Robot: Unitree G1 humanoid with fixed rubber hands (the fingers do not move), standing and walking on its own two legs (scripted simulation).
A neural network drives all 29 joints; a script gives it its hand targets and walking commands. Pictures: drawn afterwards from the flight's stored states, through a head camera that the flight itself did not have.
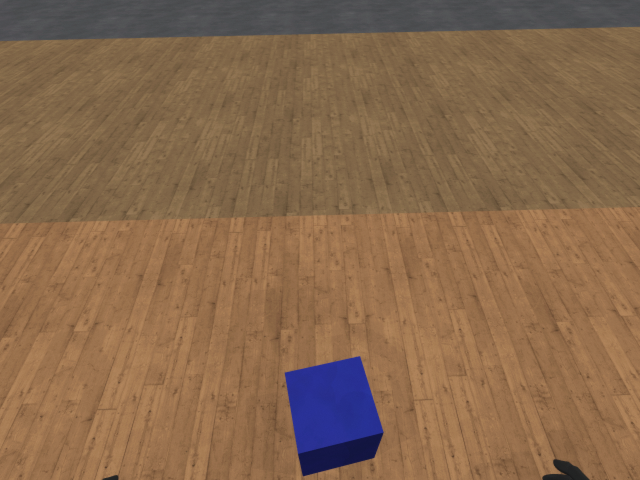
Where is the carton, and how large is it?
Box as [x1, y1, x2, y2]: [285, 356, 383, 475]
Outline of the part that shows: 359,356 285,372 297,450 303,475 371,458 375,454 383,432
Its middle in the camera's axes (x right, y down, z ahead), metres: +0.03 +0.49 +1.08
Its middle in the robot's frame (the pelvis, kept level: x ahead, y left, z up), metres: +0.41 -0.01 -0.66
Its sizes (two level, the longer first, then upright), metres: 0.210 0.200 0.250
